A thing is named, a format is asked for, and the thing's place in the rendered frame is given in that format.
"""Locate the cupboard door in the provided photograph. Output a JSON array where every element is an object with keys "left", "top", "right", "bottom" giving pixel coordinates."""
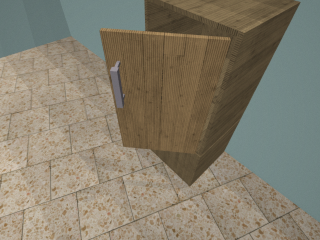
[{"left": 99, "top": 28, "right": 231, "bottom": 154}]

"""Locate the handle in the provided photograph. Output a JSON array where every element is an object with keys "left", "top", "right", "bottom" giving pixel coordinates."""
[{"left": 110, "top": 61, "right": 125, "bottom": 108}]

